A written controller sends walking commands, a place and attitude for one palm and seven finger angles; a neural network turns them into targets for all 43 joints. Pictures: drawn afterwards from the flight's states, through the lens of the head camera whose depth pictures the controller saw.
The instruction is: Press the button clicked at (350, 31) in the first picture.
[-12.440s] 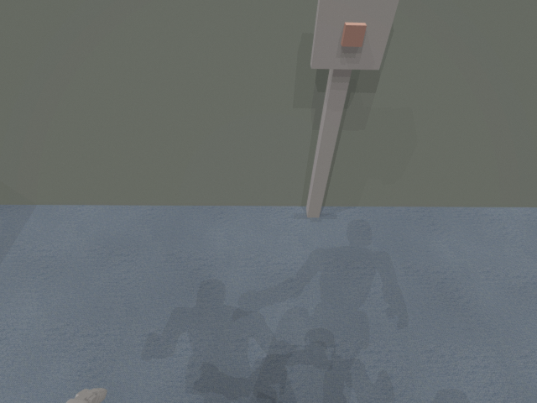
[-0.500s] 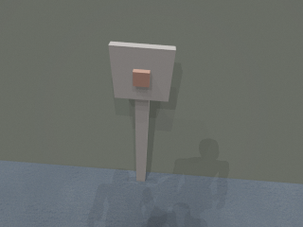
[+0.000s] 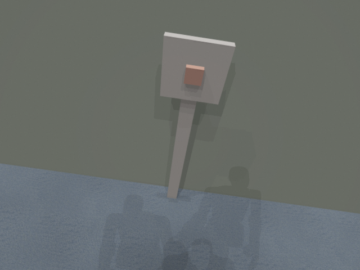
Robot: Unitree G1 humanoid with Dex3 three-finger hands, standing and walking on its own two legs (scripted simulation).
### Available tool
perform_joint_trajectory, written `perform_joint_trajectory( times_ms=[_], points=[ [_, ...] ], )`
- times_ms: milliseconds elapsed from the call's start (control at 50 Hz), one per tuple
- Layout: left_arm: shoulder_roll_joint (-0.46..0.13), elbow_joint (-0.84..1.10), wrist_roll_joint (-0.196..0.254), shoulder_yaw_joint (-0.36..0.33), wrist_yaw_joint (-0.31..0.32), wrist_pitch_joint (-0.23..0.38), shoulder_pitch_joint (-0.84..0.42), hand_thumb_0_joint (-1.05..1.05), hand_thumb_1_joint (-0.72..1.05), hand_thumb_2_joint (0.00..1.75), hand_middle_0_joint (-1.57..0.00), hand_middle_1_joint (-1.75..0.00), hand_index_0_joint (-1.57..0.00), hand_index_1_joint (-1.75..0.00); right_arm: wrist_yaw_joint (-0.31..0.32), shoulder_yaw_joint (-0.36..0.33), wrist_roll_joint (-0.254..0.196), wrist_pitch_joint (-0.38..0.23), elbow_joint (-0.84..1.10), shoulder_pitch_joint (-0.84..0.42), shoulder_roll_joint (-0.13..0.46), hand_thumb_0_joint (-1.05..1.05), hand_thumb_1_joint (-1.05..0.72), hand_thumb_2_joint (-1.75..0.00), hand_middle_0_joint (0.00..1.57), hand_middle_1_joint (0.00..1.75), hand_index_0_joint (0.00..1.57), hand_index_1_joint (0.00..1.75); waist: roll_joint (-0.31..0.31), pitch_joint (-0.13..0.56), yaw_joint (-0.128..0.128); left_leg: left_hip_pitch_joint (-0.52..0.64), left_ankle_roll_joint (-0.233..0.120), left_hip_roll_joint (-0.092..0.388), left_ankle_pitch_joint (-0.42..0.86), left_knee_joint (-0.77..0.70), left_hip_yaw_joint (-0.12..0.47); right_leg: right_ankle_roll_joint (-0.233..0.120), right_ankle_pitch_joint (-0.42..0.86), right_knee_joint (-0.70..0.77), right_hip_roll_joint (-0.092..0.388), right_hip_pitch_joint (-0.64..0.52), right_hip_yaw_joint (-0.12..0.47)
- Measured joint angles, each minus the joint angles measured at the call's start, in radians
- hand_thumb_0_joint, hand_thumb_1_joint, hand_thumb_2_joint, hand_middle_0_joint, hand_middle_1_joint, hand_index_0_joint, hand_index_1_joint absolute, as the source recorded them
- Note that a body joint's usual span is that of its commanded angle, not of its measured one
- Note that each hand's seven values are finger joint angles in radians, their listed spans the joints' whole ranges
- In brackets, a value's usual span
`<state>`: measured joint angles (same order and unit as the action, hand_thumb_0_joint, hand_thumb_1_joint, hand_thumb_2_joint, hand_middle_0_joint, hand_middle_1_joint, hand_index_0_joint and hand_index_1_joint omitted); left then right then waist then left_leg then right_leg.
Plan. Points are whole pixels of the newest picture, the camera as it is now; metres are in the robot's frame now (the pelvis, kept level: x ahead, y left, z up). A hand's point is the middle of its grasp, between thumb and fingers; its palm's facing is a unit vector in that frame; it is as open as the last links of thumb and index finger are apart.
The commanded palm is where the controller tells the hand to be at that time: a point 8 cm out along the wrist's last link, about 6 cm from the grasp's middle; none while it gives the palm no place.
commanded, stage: come to a stop and stand still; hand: left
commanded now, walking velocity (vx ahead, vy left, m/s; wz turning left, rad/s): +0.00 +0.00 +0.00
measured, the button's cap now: (193, 74) +0.67 +0.02 +0.12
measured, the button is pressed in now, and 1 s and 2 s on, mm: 0 0 0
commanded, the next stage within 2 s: look again from close up in 1.32 s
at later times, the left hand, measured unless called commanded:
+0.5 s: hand out of the picture -0.11 +0.16 -0.17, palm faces +0.05 -0.99 -0.14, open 7.4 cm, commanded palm none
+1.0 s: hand out of the picture -0.20 +0.13 -0.17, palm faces +0.13 -0.98 -0.14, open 7.4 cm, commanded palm none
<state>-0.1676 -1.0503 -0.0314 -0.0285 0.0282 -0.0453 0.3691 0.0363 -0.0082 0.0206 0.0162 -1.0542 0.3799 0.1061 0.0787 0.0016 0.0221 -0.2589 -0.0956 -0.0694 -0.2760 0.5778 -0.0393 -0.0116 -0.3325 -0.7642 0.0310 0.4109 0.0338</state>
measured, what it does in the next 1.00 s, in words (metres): walks backwards: right foot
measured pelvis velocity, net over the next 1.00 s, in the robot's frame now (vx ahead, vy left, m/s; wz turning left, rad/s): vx -0.11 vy -0.01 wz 0.03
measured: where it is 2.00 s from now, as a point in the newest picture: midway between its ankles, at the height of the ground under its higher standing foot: outside the picture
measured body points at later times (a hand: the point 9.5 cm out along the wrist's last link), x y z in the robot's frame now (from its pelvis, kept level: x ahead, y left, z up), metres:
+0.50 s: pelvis -0.06 +0.00 +0.01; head -0.06 +0.01 +0.46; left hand -0.11 +0.21 -0.15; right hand -0.08 -0.21 -0.15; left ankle +0.02 +0.06 -0.73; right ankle -0.02 -0.13 -0.73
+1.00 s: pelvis -0.11 -0.01 +0.01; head -0.13 +0.00 +0.46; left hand -0.20 +0.18 -0.16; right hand -0.07 -0.24 -0.14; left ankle -0.07 +0.08 -0.69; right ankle -0.06 -0.11 -0.73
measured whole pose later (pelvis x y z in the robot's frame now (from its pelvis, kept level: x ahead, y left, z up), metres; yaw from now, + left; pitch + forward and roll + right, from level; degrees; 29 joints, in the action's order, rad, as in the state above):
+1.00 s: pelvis -0.11 -0.01 +0.01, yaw +2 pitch -2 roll +0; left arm -0.10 -1.11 -0.04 -0.02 0.03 -0.03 0.48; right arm 0.01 -0.05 0.02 0.05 -1.05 0.27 0.15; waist 0.02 0.03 0.03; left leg -0.45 -0.02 -0.04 -0.30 0.85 -0.02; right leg -0.05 -0.20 -0.49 0.00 0.26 -0.06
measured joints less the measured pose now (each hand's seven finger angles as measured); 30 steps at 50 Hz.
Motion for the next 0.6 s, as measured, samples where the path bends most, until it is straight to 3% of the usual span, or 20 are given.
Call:
perform_joint_trajectory(
  times_ms=[60,160,200,260,600],
  points=[
    [0.004,0.012,0.002,0.004,0.001,0.017,-0.037,0.01,0.91,0.90,-0.20,-0.30,-0.20,-0.30,-0.001,0.014,-0.002,-0.005,-0.025,0.014,-0.028,0.01,-0.91,-0.90,0.20,0.30,0.20,0.30,-0.010,0.016,-0.009,0.015,-0.007,-0.004,0.059,-0.081,0.003,-0.005,-0.013,0.014,-0.014,-0.047,-0.021],
    [-0.002,0.011,0.005,0.007,0.006,0.036,-0.066,0.01,0.93,0.90,-0.20,-0.30,-0.20,-0.30,-0.002,0.022,-0.002,-0.016,-0.038,0.006,-0.058,0.01,-0.91,-0.90,0.20,0.30,0.21,0.30,-0.017,0.028,-0.023,-0.002,-0.010,-0.015,0.113,-0.141,-0.021,-0.016,0.031,0.263,-0.012,-0.197,-0.023],
    [0.003,0.001,0.006,0.010,0.007,0.039,-0.077,0.01,0.93,0.90,-0.20,-0.30,-0.20,-0.30,-0.004,0.020,-0.003,-0.014,-0.049,-0.008,-0.053,0.02,-0.92,-0.90,0.20,0.30,0.21,0.30,-0.036,0.012,-0.030,-0.006,-0.006,-0.008,0.127,-0.152,-0.026,0.005,0.097,0.305,-0.016,-0.202,-0.020],
    [0.009,-0.002,0.006,0.015,0.003,0.042,-0.071,0.01,0.93,0.90,-0.20,-0.30,-0.20,-0.30,-0.010,0.013,-0.004,-0.015,-0.053,-0.013,-0.043,0.02,-0.92,-0.90,0.20,0.30,0.21,0.30,-0.055,-0.002,-0.041,-0.005,-0.001,-0.008,0.154,-0.181,-0.019,0.002,0.110,0.316,-0.015,-0.198,-0.030],
    [0.060,-0.065,0.002,0.027,-0.008,0.035,0.080,0.01,0.91,0.90,-0.20,-0.30,-0.20,-0.30,-0.010,-0.009,-0.003,0.007,-0.034,-0.080,0.037,0.01,-0.91,-0.90,0.20,0.30,0.20,0.30,-0.070,-0.005,-0.009,-0.064,0.034,0.009,0.107,-0.146,0.003,-0.002,0.066,0.295,-0.034,-0.150,-0.047]
  ],
)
